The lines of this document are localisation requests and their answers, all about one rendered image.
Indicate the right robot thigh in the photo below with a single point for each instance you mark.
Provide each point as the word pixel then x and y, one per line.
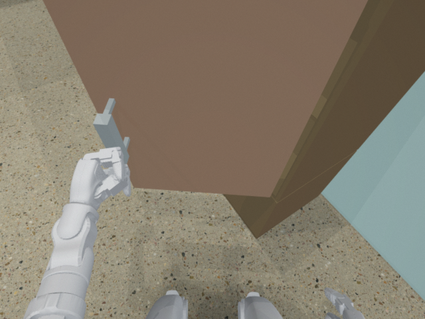
pixel 256 307

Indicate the right robot shin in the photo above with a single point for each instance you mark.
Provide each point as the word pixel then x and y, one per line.
pixel 252 294

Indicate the right robot hand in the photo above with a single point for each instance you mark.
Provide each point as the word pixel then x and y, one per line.
pixel 342 304

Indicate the handle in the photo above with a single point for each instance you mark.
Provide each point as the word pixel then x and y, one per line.
pixel 108 131

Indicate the cupboard door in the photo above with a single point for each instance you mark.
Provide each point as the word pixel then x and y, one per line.
pixel 213 94

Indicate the left robot hand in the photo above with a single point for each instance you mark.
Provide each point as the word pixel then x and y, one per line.
pixel 89 175

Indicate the robot left forearm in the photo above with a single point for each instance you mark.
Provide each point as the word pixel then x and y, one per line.
pixel 63 287

